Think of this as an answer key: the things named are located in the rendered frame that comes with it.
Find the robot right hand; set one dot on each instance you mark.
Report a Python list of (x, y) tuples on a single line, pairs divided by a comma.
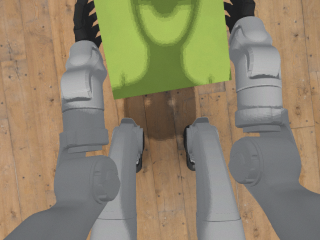
[(239, 9)]

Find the left robot forearm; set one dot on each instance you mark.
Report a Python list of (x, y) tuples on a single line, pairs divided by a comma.
[(82, 103)]

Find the right robot forearm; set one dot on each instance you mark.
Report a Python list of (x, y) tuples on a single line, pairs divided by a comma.
[(258, 81)]

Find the carton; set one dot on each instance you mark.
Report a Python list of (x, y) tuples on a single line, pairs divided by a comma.
[(154, 46)]

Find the left robot upper arm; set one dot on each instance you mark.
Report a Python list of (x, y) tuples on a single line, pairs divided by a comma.
[(83, 186)]

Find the left robot shin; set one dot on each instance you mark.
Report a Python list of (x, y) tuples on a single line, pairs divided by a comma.
[(126, 121)]

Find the right robot upper arm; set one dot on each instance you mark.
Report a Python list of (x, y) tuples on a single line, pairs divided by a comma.
[(270, 167)]

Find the robot right foot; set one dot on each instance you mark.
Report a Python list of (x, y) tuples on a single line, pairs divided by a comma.
[(190, 164)]

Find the robot left hand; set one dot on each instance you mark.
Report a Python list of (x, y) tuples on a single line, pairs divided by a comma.
[(83, 23)]

